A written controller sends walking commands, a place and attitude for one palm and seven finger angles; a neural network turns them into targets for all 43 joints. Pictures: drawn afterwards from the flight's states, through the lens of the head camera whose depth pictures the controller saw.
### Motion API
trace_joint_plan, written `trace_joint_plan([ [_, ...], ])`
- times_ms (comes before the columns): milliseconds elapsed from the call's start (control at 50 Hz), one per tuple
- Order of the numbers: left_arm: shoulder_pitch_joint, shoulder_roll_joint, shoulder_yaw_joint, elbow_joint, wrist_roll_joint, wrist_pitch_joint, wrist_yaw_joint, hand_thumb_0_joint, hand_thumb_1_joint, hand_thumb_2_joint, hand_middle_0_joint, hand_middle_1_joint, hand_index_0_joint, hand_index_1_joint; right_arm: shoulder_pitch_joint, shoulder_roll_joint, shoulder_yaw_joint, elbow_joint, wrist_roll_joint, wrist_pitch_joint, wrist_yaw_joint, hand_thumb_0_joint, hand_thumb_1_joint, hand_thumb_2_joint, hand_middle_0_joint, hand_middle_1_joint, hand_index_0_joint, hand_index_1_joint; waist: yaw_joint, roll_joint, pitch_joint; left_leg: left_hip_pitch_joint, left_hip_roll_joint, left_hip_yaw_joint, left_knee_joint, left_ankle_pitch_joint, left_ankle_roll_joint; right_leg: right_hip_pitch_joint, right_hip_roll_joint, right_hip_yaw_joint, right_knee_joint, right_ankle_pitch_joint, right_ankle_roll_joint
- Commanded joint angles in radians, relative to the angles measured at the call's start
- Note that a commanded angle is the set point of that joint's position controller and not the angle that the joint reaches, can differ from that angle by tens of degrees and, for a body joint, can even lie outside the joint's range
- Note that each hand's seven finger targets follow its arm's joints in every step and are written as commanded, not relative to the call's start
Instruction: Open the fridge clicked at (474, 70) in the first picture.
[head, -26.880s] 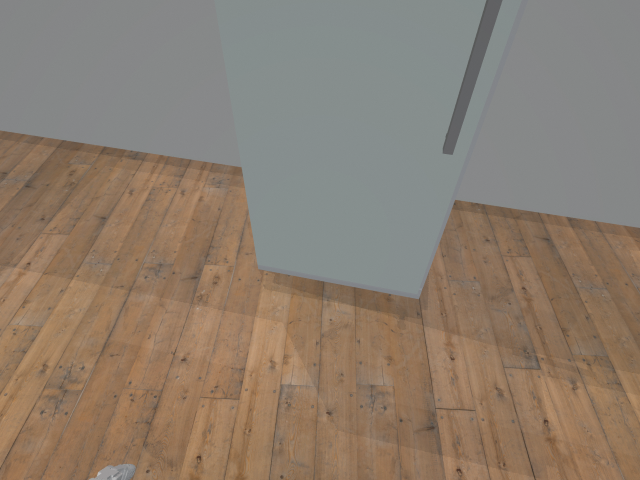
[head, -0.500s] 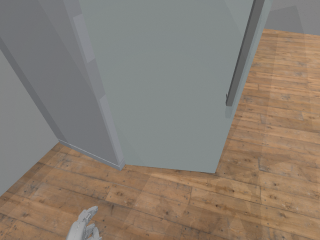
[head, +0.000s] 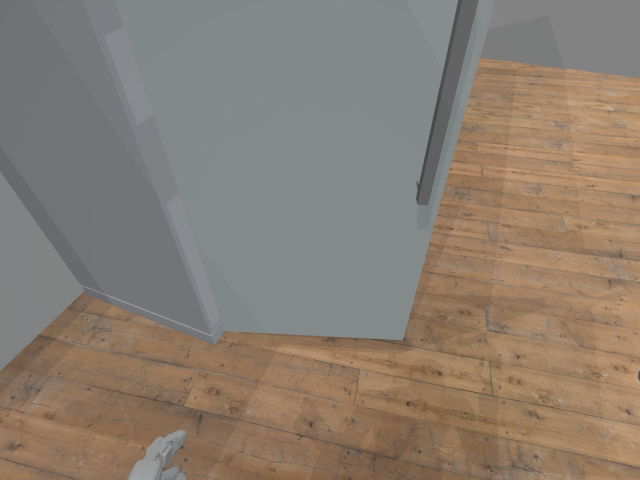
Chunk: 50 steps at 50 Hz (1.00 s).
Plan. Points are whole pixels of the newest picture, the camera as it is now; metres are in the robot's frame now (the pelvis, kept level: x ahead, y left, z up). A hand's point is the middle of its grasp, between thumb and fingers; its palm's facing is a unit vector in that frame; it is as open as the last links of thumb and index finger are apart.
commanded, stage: let the arm hang, fingers relaxed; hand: right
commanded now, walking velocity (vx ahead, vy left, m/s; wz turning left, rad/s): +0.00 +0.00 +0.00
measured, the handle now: (442, 96) +0.68 -0.18 +0.18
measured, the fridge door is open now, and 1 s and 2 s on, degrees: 71 71 71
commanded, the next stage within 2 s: look to check the result in 1.14 s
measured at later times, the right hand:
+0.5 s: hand out of the picture +0.03 -0.19 -0.17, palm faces +0.04 +0.98 -0.22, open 7.0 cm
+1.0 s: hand out of the picture +0.04 -0.20 -0.16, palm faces +0.03 +0.98 -0.22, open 7.4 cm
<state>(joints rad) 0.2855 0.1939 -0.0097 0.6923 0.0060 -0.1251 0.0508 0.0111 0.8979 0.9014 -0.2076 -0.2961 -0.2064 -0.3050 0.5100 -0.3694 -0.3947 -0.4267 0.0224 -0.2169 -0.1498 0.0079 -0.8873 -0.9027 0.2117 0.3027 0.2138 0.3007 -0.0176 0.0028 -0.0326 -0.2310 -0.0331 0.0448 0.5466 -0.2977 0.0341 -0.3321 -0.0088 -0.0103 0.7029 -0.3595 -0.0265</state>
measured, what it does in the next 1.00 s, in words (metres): steps on the spot: left foot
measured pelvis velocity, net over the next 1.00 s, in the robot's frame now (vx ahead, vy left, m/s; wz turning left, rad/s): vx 0.01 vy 0.00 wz -0.05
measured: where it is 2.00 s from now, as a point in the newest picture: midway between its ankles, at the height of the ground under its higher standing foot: outside the picture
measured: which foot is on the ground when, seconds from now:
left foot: down 0.00-0.04, up 0.06-0.26, down 0.28-1.00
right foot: down 0.00-1.00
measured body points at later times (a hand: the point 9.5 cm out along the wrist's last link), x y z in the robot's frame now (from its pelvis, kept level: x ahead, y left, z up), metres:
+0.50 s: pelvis +0.01 +0.01 +0.01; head +0.03 -0.01 +0.46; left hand +0.05 +0.26 -0.14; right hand +0.03 -0.25 -0.15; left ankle +0.01 +0.12 -0.73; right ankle +0.03 -0.11 -0.73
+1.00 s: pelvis +0.01 +0.00 +0.01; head +0.01 -0.01 +0.46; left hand +0.06 +0.25 -0.14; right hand +0.04 -0.25 -0.14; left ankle +0.01 +0.12 -0.73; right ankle +0.03 -0.11 -0.73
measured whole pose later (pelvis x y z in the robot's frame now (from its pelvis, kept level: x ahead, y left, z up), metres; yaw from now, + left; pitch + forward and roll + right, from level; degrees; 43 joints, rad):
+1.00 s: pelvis +0.01 +0.00 +0.01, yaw -3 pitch -1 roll +0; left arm 0.19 0.22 0.01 1.12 0.02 0.00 0.02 0.00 0.90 0.90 -0.20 -0.30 -0.20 -0.30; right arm 0.18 -0.21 0.01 1.12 -0.02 0.00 -0.01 0.00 -0.91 -0.90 0.20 0.30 0.20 0.30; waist 0.01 0.00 0.03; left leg -0.16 -0.01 -0.02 0.39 -0.21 0.00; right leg -0.20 0.03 0.02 0.40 -0.18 -0.02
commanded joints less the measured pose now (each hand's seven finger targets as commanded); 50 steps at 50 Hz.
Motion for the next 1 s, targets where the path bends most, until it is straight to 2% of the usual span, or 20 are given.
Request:
trace_joint_plan([
  [0, -0.162, 0.143, 0.051, -0.179, 0.001, -0.068, 0.039, 0.0, 0.9, 0.9, -0.2, -0.3, -0.2, -0.3, -0.159, -0.218, -0.112, -0.233, 0.011, -0.074, -0.023, 0.0, -0.9, -0.9, 0.2, 0.3, 0.2, 0.3, 0.016, -0.086, -0.013, -0.077, 0.1, -0.12, -0.06, 0.053, 0.004, 0.179, -0.102, 0.119, -0.298, 0.214, -0.031],
  [20, -0.13, 0.334, 0.111, 0.009, 0.006, -0.078, -0.057, 0.0, 0.9, 0.9, -0.2, -0.3, -0.2, -0.3, -0.094, 0.004, 0.294, 0.54, -0.07, 0.1, 0.118, 0.0, -0.9, -0.9, 0.2, 0.3, 0.2, 0.3, 0.079, -0.149, 0.042, -0.216, 0.118, -0.005, 0.194, 0.214, -0.027, 0.089, -0.183, 0.234, -0.158, 0.588, -0.076],
  [40, -0.079, 0.283, 0.105, -0.003, 0.002, 0.01, -0.053, 0.0, 0.9, 0.9, -0.2, -0.3, -0.2, -0.3, -0.115, 0.022, 0.254, 0.546, -0.061, 0.199, 0.135, 0.0, -0.9, -0.9, 0.2, 0.3, 0.2, 0.3, 0.064, -0.182, 0.016, -0.176, 0.058, -0.018, 0.309, -0.087, -0.043, 0.02, -0.238, 0.307, -0.261, 0.716, -0.137],
  [60, -0.066, 0.256, 0.089, -0.015, 0.02, 0.033, -0.042, 0.0, 0.9, 0.9, -0.2, -0.3, -0.2, -0.3, -0.145, 0.065, 0.274, 0.561, -0.051, 0.223, 0.136, 0.0, -0.9, -0.9, 0.2, 0.3, 0.2, 0.3, 0.066, -0.147, 0.004, -0.233, 0.028, -0.054, 0.453, -0.294, -0.049, 0.003, -0.292, 0.397, -0.31, 0.705, -0.183],
  [80, -0.054, 0.246, 0.079, -0.027, 0.036, 0.042, -0.033, 0.0, 0.9, 0.9, -0.2, -0.3, -0.2, -0.3, -0.177, 0.071, 0.287, 0.6, -0.05, 0.229, 0.137, 0.0, -0.9, -0.9, 0.2, 0.3, 0.2, 0.3, 0.068, -0.065, 0.002, -0.267, 0.035, -0.109, 0.523, -0.308, -0.047, 0.021, -0.305, 0.439, -0.315, 0.687, -0.21],
  [100, -0.057, 0.244, 0.075, -0.041, 0.048, 0.049, -0.031, 0.0, 0.9, 0.9, -0.2, -0.3, -0.2, -0.3, -0.211, 0.062, 0.305, 0.651, -0.052, 0.226, 0.139, 0.0, -0.9, -0.9, 0.2, 0.3, 0.2, 0.3, 0.054, 0.037, -0.012, -0.299, 0.04, -0.124, 0.522, -0.279, -0.046, 0.083, -0.298, 0.428, -0.286, 0.758, -0.22],
  [120, -0.073, 0.248, 0.074, -0.034, 0.052, 0.057, -0.029, 0.0, 0.9, 0.9, -0.2, -0.3, -0.2, -0.3, -0.226, 0.059, 0.312, 0.722, -0.049, 0.221, 0.142, 0.0, -0.9, -0.9, 0.2, 0.3, 0.2, 0.3, 0.039, 0.071, -0.05, -0.293, 0.049, -0.124, 0.472, -0.261, -0.053, 0.138, -0.286, 0.379, -0.257, 0.798, -0.226],
  [160, -0.098, 0.253, 0.072, -0.009, 0.044, 0.075, -0.027, 0.0, 0.9, 0.9, -0.2, -0.3, -0.2, -0.3, -0.257, 0.031, 0.326, 0.858, -0.047, 0.224, 0.144, 0.0, -0.9, -0.9, 0.2, 0.3, 0.2, 0.3, 0.022, 0.035, -0.087, -0.185, 0.044, -0.089, 0.292, -0.19, -0.057, 0.167, -0.241, 0.288, -0.248, 0.756, -0.194],
  [200, -0.13, 0.244, 0.063, 0.021, 0.031, 0.092, -0.028, 0.0, 0.9, 0.9, -0.2, -0.3, -0.2, -0.3, -0.231, -0.001, 0.333, 0.989, -0.048, 0.218, 0.144, 0.0, -0.9, -0.9, 0.2, 0.3, 0.2, 0.3, -0.009, -0.051, -0.095, 0.018, 0.032, -0.067, 0.025, 0.008, -0.052, 0.092, -0.166, 0.207, -0.226, 0.611, -0.121],
  [220, -0.135, 0.207, 0.058, 0.042, 0.021, 0.096, -0.031, 0.0, 0.9, 0.9, -0.2, -0.3, -0.2, -0.3, -0.214, -0.017, 0.334, 1.053, -0.049, 0.213, 0.141, 0.0, -0.9, -0.9, 0.2, 0.3, 0.2, 0.3, -0.015, -0.052, -0.097, 0.118, 0.057, -0.12, -0.079, 0.119, -0.04, 0.02, -0.106, 0.166, -0.201, 0.453, -0.071],
  [240, -0.121, 0.158, 0.049, 0.058, 0.015, 0.099, -0.035, 0.0, 0.9, 0.9, -0.2, -0.3, -0.2, -0.3, -0.217, -0.041, 0.338, 1.105, -0.053, 0.207, 0.137, 0.0, -0.9, -0.9, 0.2, 0.3, 0.2, 0.3, 0.004, -0.006, -0.078, 0.138, 0.156, -0.243, -0.125, 0.198, 0.001, -0.043, -0.029, 0.103, -0.163, 0.264, -0.02],
  [260, -0.095, 0.129, 0.041, 0.079, 0.011, 0.105, -0.039, 0.0, 0.9, 0.9, -0.2, -0.3, -0.2, -0.3, -0.244, -0.053, 0.348, 1.143, -0.05, 0.206, 0.137, 0.0, -0.9, -0.9, 0.2, 0.3, 0.2, 0.3, 0.036, -0.025, -0.046, 0.047, 0.249, -0.31, -0.165, 0.19, 0.058, -0.01, 0.012, 0.054, -0.152, 0.104, 0.006],
  [280, -0.076, 0.125, 0.044, 0.109, 0.015, 0.116, -0.036, 0.0, 0.9, 0.9, -0.2, -0.3, -0.2, -0.3, -0.295, -0.055, 0.354, 1.176, -0.047, 0.201, 0.14, 0.0, -0.9, -0.9, 0.2, 0.3, 0.2, 0.3, 0.059, -0.018, -0.045, -0.027, 0.25, -0.325, -0.189, 0.113, 0.085, 0.054, 0.022, 0.047, -0.14, 0.078, 0.013],
  [300, -0.077, 0.137, 0.047, 0.129, 0.018, 0.123, -0.031, 0.0, 0.9, 0.9, -0.2, -0.3, -0.2, -0.3, -0.327, -0.053, 0.355, 1.207, -0.046, 0.2, 0.139, 0.0, -0.9, -0.9, 0.2, 0.3, 0.2, 0.3, 0.062, 0.059, -0.04, -0.061, 0.213, -0.302, -0.203, 0.103, 0.082, 0.105, 0.015, 0.053, -0.135, 0.117, 0.012],
  [320, -0.076, 0.138, 0.047, 0.159, 0.018, 0.121, -0.028, 0.0, 0.9, 0.9, -0.2, -0.3, -0.2, -0.3, -0.339, -0.023, 0.361, 1.245, -0.042, 0.197, 0.138, 0.0, -0.9, -0.9, 0.2, 0.3, 0.2, 0.3, 0.062, 0.039, -0.022, -0.076, 0.193, -0.274, -0.201, 0.139, 0.074, 0.131, -0.001, 0.066, -0.161, 0.177, 0.008],
  [360, -0.07, 0.142, 0.052, 0.198, 0.022, 0.116, -0.023, 0.0, 0.9, 0.9, -0.2, -0.3, -0.2, -0.3, -0.327, 0.0, 0.348, 1.292, -0.041, 0.197, 0.133, 0.0, -0.9, -0.9, 0.2, 0.3, 0.2, 0.3, 0.053, -0.104, -0.033, -0.03, 0.142, -0.199, -0.161, 0.186, 0.039, 0.155, -0.046, 0.108, -0.225, 0.275, -0.005],
  [400, -0.077, 0.165, 0.052, 0.228, 0.016, 0.113, -0.019, 0.0, 0.9, 0.9, -0.2, -0.3, -0.2, -0.3, -0.302, -0.007, 0.353, 1.341, -0.037, 0.198, 0.131, 0.0, -0.9, -0.9, 0.2, 0.3, 0.2, 0.3, 0.028, -0.094, -0.034, 0.045, 0.116, -0.164, -0.158, 0.227, 0.017, 0.129, -0.073, 0.136, -0.254, 0.321, -0.013],
  [460, -0.062, 0.178, 0.053, 0.275, 0.013, 0.114, -0.016, 0.0, 0.9, 0.9, -0.2, -0.3, -0.2, -0.3, -0.305, -0.006, 0.361, 1.4, -0.034, 0.199, 0.131, 0.0, -0.9, -0.9, 0.2, 0.3, 0.2, 0.3, 0.027, -0.027, -0.016, 0.064, 0.118, -0.153, -0.19, 0.183, 0.015, 0.127, -0.081, 0.139, -0.298, 0.27, -0.013],
  [640, -0.047, 0.174, 0.044, 0.36, 0.014, 0.116, -0.017, 0.0, 0.9, 0.9, -0.2, -0.3, -0.2, -0.3, -0.306, -0.009, 0.372, 1.495, -0.033, 0.204, 0.131, 0.0, -0.9, -0.9, 0.2, 0.3, 0.2, 0.3, 0.024, 0.016, 0.057, 0.04, 0.117, -0.146, -0.237, 0.079, 0.011, 0.132, -0.084, 0.134, -0.362, 0.207, -0.014],
  [980, -0.081, 0.178, 0.042, 0.38, 0.015, 0.109, -0.019, 0.0, 0.9, 0.9, -0.2, -0.3, -0.2, -0.3, -0.316, -0.006, 0.368, 1.509, -0.037, 0.199, 0.131, 0.0, -0.9, -0.9, 0.2, 0.3, 0.2, 0.3, 0.023, -0.017, 0.075, 0.027, 0.119, -0.148, -0.243, 0.078, 0.002, 0.137, -0.081, 0.133, -0.389, 0.202, -0.012],
])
